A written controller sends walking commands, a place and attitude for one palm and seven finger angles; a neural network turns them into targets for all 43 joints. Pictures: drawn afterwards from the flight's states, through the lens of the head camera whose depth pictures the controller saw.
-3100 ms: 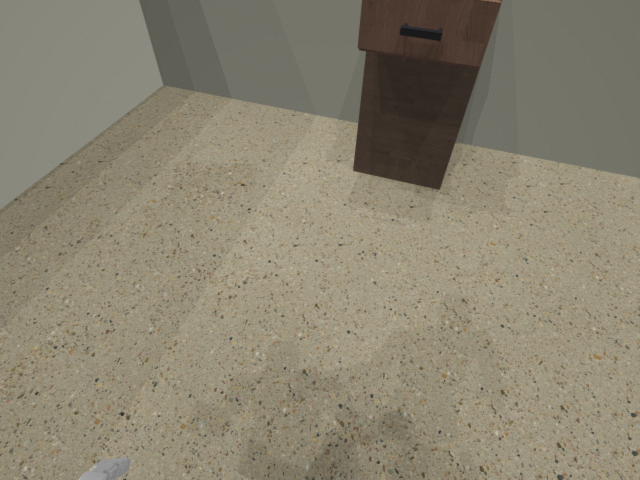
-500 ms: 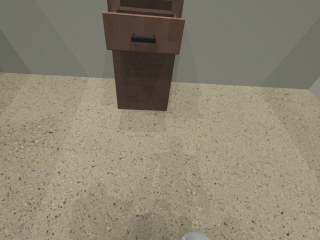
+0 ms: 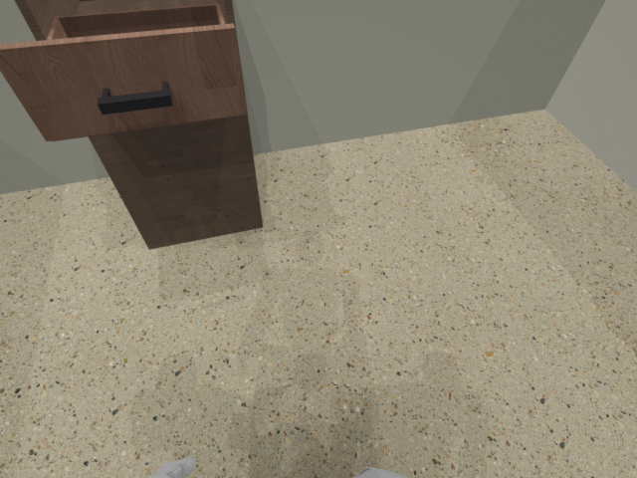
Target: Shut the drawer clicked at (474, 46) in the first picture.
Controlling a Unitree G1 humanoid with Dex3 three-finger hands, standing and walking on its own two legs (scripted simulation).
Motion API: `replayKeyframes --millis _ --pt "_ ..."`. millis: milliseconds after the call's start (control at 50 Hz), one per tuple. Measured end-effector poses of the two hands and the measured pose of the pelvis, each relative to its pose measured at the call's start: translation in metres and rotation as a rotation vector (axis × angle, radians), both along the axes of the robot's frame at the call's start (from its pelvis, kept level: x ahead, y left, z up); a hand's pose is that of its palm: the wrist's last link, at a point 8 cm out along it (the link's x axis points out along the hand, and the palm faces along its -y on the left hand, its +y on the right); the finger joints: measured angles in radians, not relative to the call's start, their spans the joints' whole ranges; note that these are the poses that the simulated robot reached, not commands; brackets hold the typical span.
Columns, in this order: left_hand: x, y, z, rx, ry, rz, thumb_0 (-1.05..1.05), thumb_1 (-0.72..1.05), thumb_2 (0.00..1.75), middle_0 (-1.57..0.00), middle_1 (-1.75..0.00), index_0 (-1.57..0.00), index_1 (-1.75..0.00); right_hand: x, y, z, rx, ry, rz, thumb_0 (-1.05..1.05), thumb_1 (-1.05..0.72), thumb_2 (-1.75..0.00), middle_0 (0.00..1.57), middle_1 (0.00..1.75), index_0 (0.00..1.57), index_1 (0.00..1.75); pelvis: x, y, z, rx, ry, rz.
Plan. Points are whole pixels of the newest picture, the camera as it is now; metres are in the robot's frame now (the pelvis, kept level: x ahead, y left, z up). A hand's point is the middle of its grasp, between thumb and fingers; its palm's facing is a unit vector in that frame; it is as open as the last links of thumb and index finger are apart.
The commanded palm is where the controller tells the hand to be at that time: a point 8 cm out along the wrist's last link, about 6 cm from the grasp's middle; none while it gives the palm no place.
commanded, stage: walk to a spot facing it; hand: left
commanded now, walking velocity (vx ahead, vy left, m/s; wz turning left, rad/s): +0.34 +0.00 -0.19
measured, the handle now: (136, 95) +0.73 +0.35 +0.07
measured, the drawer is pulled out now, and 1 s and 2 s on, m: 0.29 0.29 0.29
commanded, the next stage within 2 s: turn to face it in 0.16 s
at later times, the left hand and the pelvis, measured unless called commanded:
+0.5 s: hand (175, 462) +0.17 +0.21 -0.17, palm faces +0.07 -0.98 -0.16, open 7.3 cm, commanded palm none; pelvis +0.19 +0.04 +0.01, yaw -1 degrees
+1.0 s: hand (204, 399) +0.24 +0.17 -0.13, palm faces +0.22 -0.94 -0.27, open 7.3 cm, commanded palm none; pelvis +0.22 -0.02 +0.03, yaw +11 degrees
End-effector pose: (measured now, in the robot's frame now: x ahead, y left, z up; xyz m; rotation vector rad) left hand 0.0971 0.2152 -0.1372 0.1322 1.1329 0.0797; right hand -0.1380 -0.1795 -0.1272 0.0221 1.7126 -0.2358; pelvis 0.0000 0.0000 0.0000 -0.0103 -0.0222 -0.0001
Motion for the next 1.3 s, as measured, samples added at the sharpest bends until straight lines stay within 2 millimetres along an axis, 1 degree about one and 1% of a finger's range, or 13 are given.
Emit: replayKeyframes --millis 140,200,300,400,440,500,660,740,800,940,1060,1160,1300 --pt "0.017 0.024 0.022 0.096 0.073 0.022 -0.02 0.94 0.90 -0.21 -0.30 -0.21 -0.30 0.189 -0.041 0.002 -0.086 -0.383 0.074 0.01 -0.92 -0.90 0.20 0.30 0.20 0.30 0.055 -0.002 0.019 0.001 0.001 -0.031" --pt "0.020 0.028 0.024 0.095 0.126 0.024 -0.01 0.93 0.90 -0.20 -0.30 -0.20 -0.30 0.254 -0.053 0.010 -0.120 -0.496 0.102 0.02 -0.94 -0.90 0.20 0.30 0.20 0.30 0.079 0.003 0.021 -0.001 0.005 -0.040" --pt "0.026 0.032 0.014 0.055 0.200 0.060 -0.01 0.92 0.90 -0.20 -0.30 -0.20 -0.30 0.339 -0.047 0.019 -0.129 -0.583 0.175 0.01 -0.94 -0.90 0.19 0.30 0.20 0.30 0.121 0.015 0.019 -0.012 0.004 -0.046" --pt "0.035 0.039 -0.008 0.011 0.288 0.109 0.00 0.91 0.90 -0.20 -0.30 -0.20 -0.30 0.399 -0.022 0.014 -0.136 -0.599 0.240 0.01 -0.93 -0.90 0.19 0.30 0.20 0.30 0.167 0.032 0.005 -0.016 -0.005 -0.024" --pt "0.044 0.042 -0.011 0.005 0.308 0.115 0.00 0.91 0.90 -0.20 -0.30 -0.20 -0.30 0.407 -0.012 0.013 -0.127 -0.589 0.248 0.01 -0.92 -0.90 0.20 0.30 0.20 0.30 0.177 0.037 0.005 -0.005 -0.013 -0.025" --pt "0.065 0.045 -0.005 0.007 0.297 0.118 0.00 0.91 0.90 -0.20 -0.30 -0.20 -0.30 0.406 0.000 0.013 -0.112 -0.544 0.233 0.00 -0.92 -0.90 0.20 0.30 0.20 0.30 0.188 0.040 0.012 -0.002 -0.016 -0.012" --pt "0.129 0.049 0.014 0.049 0.166 0.148 0.00 0.92 0.90 -0.20 -0.30 -0.20 -0.30 0.399 -0.017 0.009 -0.096 -0.430 0.245 -0.01 -0.95 -0.90 0.20 0.30 0.20 0.30 0.203 0.033 0.019 0.014 0.003 0.055" --pt "0.148 0.042 0.022 0.087 0.114 0.158 0.00 0.92 0.90 -0.20 -0.30 -0.20 -0.30 0.397 -0.029 -0.001 -0.063 -0.401 0.240 0.00 -0.93 -0.90 0.20 0.30 0.20 0.30 0.209 0.017 0.017 0.027 0.005 0.081" --pt "0.153 0.031 0.025 0.120 0.080 0.167 0.00 0.92 0.90 -0.20 -0.30 -0.20 -0.30 0.401 -0.043 -0.014 -0.035 -0.395 0.234 0.00 -0.92 -0.90 0.20 0.30 0.20 0.30 0.213 0.002 0.010 0.038 0.003 0.096" --pt "0.139 0.006 0.040 0.119 0.088 0.227 0.00 0.91 0.90 -0.20 -0.30 -0.20 -0.30 0.424 -0.064 -0.006 -0.016 -0.385 0.283 0.01 -0.92 -0.90 0.20 0.30 0.20 0.30 0.220 -0.017 0.022 0.047 0.002 0.164" --pt "0.116 0.000 0.038 0.106 0.118 0.285 0.00 0.92 0.90 -0.21 -0.30 -0.21 -0.30 0.443 -0.069 0.002 -0.031 -0.378 0.359 0.01 -0.91 -0.90 0.20 0.30 0.20 0.30 0.220 -0.022 0.026 0.045 0.011 0.212" --pt "0.077 -0.003 0.028 0.058 0.181 0.344 0.00 0.92 0.90 -0.21 -0.30 -0.21 -0.30 0.466 -0.056 0.009 -0.036 -0.402 0.443 0.01 -0.92 -0.90 0.20 0.30 0.20 0.30 0.218 -0.015 0.025 0.026 0.019 0.241" --pt "0.017 0.003 0.002 -0.029 0.343 0.414 0.00 0.91 0.90 -0.21 -0.30 -0.20 -0.30 0.494 -0.017 0.018 -0.060 -0.512 0.510 0.01 -0.91 -0.90 0.20 0.30 0.20 0.30 0.225 0.011 0.016 0.001 0.009 0.259"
